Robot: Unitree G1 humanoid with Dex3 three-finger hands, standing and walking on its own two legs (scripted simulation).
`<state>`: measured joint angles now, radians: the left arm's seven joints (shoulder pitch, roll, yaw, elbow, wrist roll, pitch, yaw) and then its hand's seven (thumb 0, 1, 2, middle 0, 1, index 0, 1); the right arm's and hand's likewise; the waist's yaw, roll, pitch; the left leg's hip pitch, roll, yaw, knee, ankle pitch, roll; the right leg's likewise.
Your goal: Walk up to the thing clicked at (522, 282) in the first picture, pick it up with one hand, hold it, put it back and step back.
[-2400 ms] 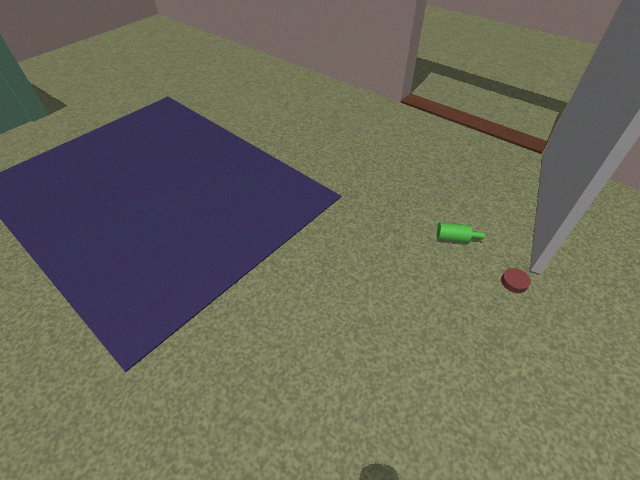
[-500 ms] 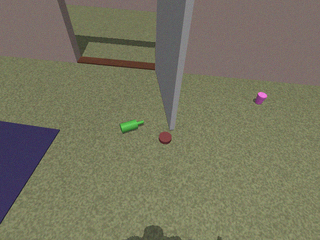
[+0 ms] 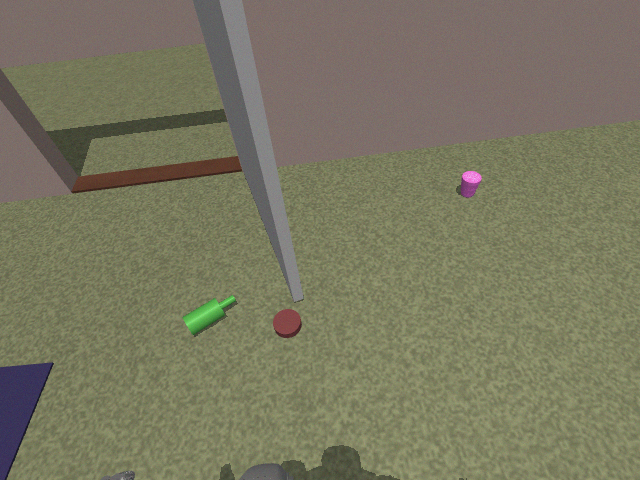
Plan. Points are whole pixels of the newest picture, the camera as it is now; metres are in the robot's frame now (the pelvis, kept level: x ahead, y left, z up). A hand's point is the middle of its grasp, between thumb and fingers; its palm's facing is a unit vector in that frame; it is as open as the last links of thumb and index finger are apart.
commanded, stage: walk up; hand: left
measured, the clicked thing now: (287, 323) +0.72 +0.22 -0.75
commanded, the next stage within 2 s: none
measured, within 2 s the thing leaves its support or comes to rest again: neither
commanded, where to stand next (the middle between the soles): +0.31 +0.01 m, yaw -6 degrees
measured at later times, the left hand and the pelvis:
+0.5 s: hand (167, 389) +0.27 +0.29 -0.13, palm faces -0.17 -0.91 -0.37, open 7.4 cm; pelvis +0.17 +0.02 +0.01, yaw -7 degrees
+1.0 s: hand (198, 332) +0.37 +0.26 -0.13, palm faces -0.13 -0.89 -0.45, open 7.4 cm; pelvis +0.26 +0.00 -0.01, yaw -8 degrees
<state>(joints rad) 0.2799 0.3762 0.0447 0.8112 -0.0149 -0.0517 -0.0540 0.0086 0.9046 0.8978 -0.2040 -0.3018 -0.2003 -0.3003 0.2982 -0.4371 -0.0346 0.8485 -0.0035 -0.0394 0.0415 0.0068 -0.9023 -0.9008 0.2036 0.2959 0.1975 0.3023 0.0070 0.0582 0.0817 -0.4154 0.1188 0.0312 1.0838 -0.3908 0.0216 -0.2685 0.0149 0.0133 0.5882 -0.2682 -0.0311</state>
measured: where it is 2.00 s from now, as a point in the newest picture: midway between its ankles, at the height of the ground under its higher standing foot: (347, 454)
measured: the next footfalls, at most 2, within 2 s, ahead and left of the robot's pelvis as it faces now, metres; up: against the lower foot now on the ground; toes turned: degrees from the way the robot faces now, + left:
left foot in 0.22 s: +0.23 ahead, +0.14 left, +0.00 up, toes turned +3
right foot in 0.62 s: +0.33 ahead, -0.13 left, +0.00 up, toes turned -8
